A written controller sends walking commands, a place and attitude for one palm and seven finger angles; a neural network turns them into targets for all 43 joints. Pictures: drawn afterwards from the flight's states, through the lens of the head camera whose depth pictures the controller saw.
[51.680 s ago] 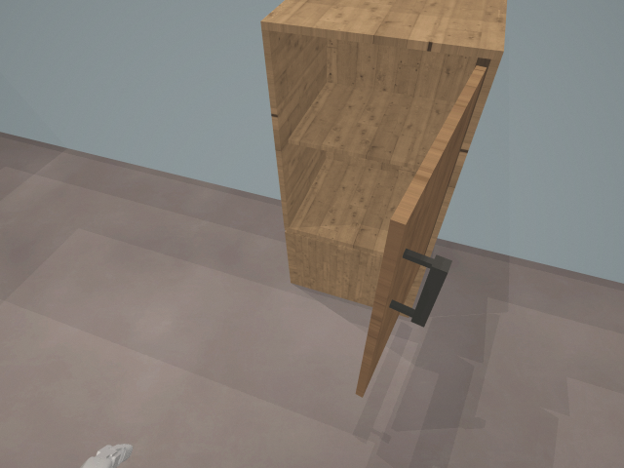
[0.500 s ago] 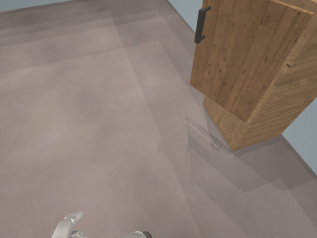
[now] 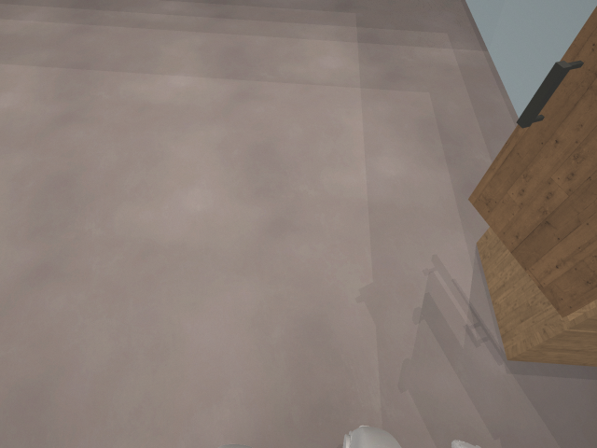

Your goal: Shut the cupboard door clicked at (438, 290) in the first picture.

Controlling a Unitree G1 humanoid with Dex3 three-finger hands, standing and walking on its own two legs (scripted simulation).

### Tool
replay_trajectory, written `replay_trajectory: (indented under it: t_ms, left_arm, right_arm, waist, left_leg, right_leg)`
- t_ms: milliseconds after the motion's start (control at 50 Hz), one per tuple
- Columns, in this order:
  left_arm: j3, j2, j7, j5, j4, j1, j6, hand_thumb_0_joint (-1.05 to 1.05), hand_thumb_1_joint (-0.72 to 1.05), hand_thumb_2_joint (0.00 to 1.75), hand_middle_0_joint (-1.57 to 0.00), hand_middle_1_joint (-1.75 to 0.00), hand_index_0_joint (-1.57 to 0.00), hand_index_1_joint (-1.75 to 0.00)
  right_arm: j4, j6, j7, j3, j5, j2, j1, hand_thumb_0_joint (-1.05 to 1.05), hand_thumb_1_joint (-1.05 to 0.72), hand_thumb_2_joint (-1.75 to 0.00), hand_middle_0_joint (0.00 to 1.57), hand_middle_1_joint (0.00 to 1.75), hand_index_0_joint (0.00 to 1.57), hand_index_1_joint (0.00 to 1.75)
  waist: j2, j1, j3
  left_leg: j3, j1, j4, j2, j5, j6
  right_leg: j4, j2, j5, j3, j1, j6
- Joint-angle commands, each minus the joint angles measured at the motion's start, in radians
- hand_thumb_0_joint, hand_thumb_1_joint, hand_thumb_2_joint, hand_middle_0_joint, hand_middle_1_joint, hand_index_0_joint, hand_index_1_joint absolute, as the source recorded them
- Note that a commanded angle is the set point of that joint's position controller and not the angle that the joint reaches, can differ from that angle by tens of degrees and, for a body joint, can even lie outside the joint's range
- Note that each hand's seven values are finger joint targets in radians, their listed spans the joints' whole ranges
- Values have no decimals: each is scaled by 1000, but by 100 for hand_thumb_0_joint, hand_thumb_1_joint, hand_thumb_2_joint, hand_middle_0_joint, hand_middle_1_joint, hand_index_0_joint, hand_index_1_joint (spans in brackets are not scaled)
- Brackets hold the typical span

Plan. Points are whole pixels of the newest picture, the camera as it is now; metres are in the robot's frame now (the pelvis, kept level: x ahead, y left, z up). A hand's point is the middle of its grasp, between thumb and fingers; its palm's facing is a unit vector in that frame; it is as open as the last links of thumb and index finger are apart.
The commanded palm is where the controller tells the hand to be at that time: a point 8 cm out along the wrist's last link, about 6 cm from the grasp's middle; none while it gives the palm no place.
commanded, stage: walk to a spot facing it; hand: left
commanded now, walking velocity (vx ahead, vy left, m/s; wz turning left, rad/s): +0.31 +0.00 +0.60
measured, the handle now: (549, 95) +0.82 -0.50 +0.00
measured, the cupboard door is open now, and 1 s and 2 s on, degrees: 23 23 23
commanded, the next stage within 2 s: turn to face it in 0.86 s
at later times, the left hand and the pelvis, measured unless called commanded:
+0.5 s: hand out of the picture +0.08 +0.15 -0.16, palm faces +0.39 -0.90 -0.18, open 7.4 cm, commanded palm none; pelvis +0.14 -0.01 +0.01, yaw +22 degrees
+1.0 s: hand (123, 301) +0.34 +0.33 -0.14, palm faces +0.47 -0.85 -0.22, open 7.4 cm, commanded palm none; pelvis +0.31 +0.09 +0.01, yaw +31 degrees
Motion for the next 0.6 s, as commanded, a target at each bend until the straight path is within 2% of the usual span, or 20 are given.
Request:
replay_trajectory:
  t_ms: [0, 60, 80, 100, 120, 140, 160, 180, 200, 220, 240, 260, 280, 360, 460, 500, 520, 540, 560, 580]
  left_arm:
    - [20, 79, -15, -4, -126, -82, -56, 0, 90, 90, -20, -30, -20, -30]
    - [21, 70, -22, -4, -121, -48, -62, 0, 90, 90, -20, -30, -20, -30]
    - [26, 75, -22, -2, -106, 5, -65, 0, 90, 90, -20, -30, -20, -30]
    - [35, 97, -22, 0, -81, 92, -73, 0, 90, 90, -20, -30, -20, -30]
    - [52, 145, -12, 7, -56, 196, -84, 0, 90, 90, -20, -30, -20, -30]
    - [67, 233, 5, 20, -56, 269, -94, 0, 90, 90, -20, -30, -20, -30]
    - [53, 234, 11, 0, -69, 237, -82, 0, 90, 90, -20, -30, -20, -30]
    - [55, 219, 19, 1, -88, 161, -94, 0, 90, 90, -20, -30, -20, -30]
    - [49, 175, 26, 0, -99, 77, -95, 0, 90, 90, -20, -30, -20, -30]
    - [35, 124, 24, 1, -105, 26, -106, 0, 90, 90, -20, -30, -20, -30]
    - [29, 99, 22, 0, -100, 14, -114, 0, 90, 90, -20, -30, -20, -30]
    - [26, 84, 21, -2, -88, 27, -123, 0, 90, 90, -20, -30, -20, -30]
    - [25, 77, 21, -3, -73, 49, -127, 0, 90, 90, -20, -30, -20, -30]
    - [26, 75, 24, -2, -12, 149, -139, 0, 90, 90, -20, -30, -20, -30]
    - [32, 103, 21, 0, 17, 181, -138, 0, 90, 90, -20, -30, -20, -30]
    - [37, 120, 20, 1, 21, 178, -137, 0, 90, 90, -20, -30, -20, -30]
    - [40, 138, 17, -4, 15, 159, -136, 0, 90, 90, -20, -30, -20, -30]
    - [41, 150, 14, -12, 11, 141, -132, 0, 90, 90, -20, -30, -20, -30]
    - [40, 116, 2, -14, -11, 145, -128, 0, 90, 90, -20, -30, -20, -30]
    - [22, 62, -13, -20, -75, 95, -125, 0, 90, 90, -20, -30, -20, -30]
  right_arm:
    - [-26, -22, -14, -57, -6, -217, 65, 0, -90, -90, 20, 30, 20, 30]
    - [-24, -17, -8, -63, -8, -222, 32, 0, -90, -90, 20, 30, 20, 30]
    - [-29, -14, -6, -64, -7, -218, 10, 0, -90, -90, 20, 30, 20, 30]
    - [-35, -13, -4, -64, -3, -208, -18, 0, -90, -90, 20, 30, 20, 30]
    - [-48, -15, -3, -57, 5, -161, -36, 0, -90, -90, 20, 30, 20, 30]
    - [-77, -20, 3, -39, 13, -80, -22, 0, -90, -90, 20, 30, 20, 30]
    - [-87, -17, 8, -45, -2, -98, -39, 0, -90, -90, 20, 30, 20, 30]
    - [-80, -16, 12, -52, -5, -102, -17, 0, -90, -90, 20, 30, 20, 30]
    - [-56, -10, 17, -58, -8, -107, 11, 0, -90, -90, 20, 30, 20, 30]
    - [-37, -5, 28, -53, -12, -96, 6, 0, -90, -90, 20, 30, 20, 30]
    - [-25, -1, 37, -48, -9, -72, 13, 0, -90, -90, 20, 30, 20, 30]
    - [-15, 2, 42, -44, -6, -54, 22, 0, -90, -90, 20, 30, 20, 30]
    - [-14, 5, 45, -42, -3, -44, 22, 0, -90, -90, 20, 30, 20, 30]
    - [-36, -2, 56, -28, -2, -9, -56, 0, -90, -90, 20, 30, 20, 30]
    - [-76, -18, 67, -16, -1, -12, -143, 0, -90, -90, 20, 30, 20, 30]
    - [-74, -28, 63, -20, -2, -28, -108, 0, -90, -90, 20, 30, 20, 30]
    - [-60, -32, 56, -25, -5, -47, -31, 0, -90, -90, 20, 30, 20, 30]
    - [-24, -36, 49, -36, -10, -83, 93, 0, -90, -90, 20, 30, 20, 30]
    - [6, -40, 34, -62, -16, -186, 235, 0, -90, -90, 20, 30, 20, 30]
    - [25, -45, 17, -93, -16, -311, 344, 0, -90, -90, 20, 30, 20, 30]
  waist:
    - [181, -44, -94]
    - [191, -16, -59]
    - [173, 12, -62]
    - [117, 60, -74]
    - [-35, 111, -101]
    - [-346, 149, -135]
    - [-266, 112, -99]
    - [-262, 62, -69]
    - [-216, 15, -42]
    - [-138, -7, -27]
    - [-111, -22, -32]
    - [-117, -23, -36]
    - [-121, -19, -39]
    - [-89, 18, -55]
    - [-115, 40, -33]
    - [-113, 17, -65]
    - [-98, -28, -111]
    - [-64, -92, -179]
    - [97, -162, -288]
    - [324, -197, -338]
  left_leg:
    - [-292, 117, -286, 224, -88, 162]
    - [-298, -33, -283, 195, -203, 148]
    - [-294, -98, -251, 180, -246, 138]
    - [-269, -209, -163, 140, -291, 114]
    - [-193, -375, 21, 44, -338, 73]
    - [-23, -504, 389, -80, -360, 9]
    - [-63, -499, 592, -37, -331, 8]
    - [-96, -502, 710, 18, -239, 7]
    - [-96, -487, 753, 67, -148, 2]
    - [-71, -442, 737, 97, -53, -14]
    - [-44, -395, 701, 104, 7, -24]
    - [-18, -380, 660, 102, 38, -29]
    - [1, -380, 615, 103, 47, -33]
    - [57, -423, 421, 102, 44, -29]
    - [123, -346, 173, 90, 19, 5]
    - [154, -225, 103, 56, -35, 33]
    - [191, -92, 65, 8, -20, 49]
    - [202, 125, -5, -22, 46, 61]
    - [-15, 417, -52, 117, 32, 126]
    - [-498, 593, -165, 416, 160, 258]
  right_leg:
    - [-185, 6, 66, 12, -83, 4]
    - [-352, 51, 133, -33, 88, 4]
    - [-407, 73, 164, -48, 195, 4]
    - [-491, 85, 179, -45, 359, 1]
    - [-620, 2, 41, 57, 540, -15]
    - [-848, -293, -276, 437, 597, -101]
    - [-943, -372, -379, 564, 465, -151]
    - [-975, -388, -479, 637, 355, -181]
    - [-967, -383, -449, 526, 290, -174]
    - [-943, -326, -265, 343, 238, -153]
    - [-916, -275, -84, 187, 225, -138]
    - [-901, -244, 53, 86, 248, -130]
    - [-893, -237, 145, 29, 286, -134]
    - [-854, -252, 434, -81, 469, -147]
    - [-788, -291, 586, -158, 526, -137]
    - [-684, -303, 742, -183, 526, -135]
    - [-582, -287, 824, -228, 487, -123]
    - [-404, -249, 782, -274, 389, -94]
    - [-128, -191, 523, -271, 149, -48]
    - [188, -26, -116, -196, -200, 1]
